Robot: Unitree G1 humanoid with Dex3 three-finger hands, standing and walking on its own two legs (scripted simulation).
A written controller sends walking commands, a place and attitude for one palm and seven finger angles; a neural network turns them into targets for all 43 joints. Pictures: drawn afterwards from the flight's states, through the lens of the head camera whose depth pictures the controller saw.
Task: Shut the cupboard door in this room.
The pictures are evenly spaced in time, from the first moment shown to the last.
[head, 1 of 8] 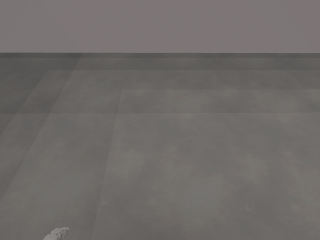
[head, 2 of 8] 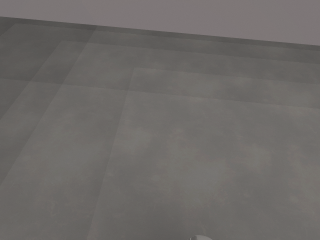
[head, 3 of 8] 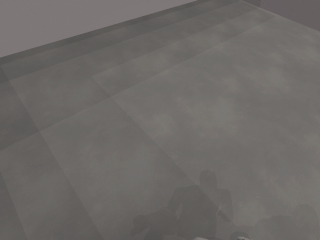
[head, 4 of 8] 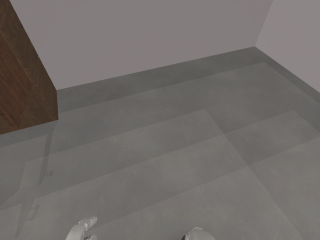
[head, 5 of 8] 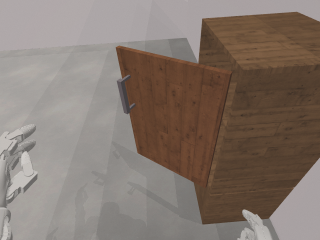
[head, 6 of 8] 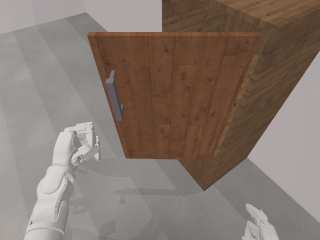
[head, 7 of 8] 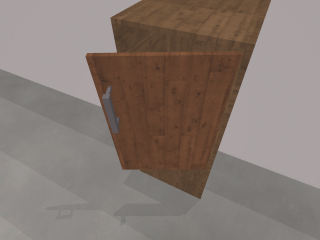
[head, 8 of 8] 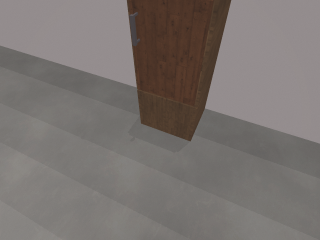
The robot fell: no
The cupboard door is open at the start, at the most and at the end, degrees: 82 82 0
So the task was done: yes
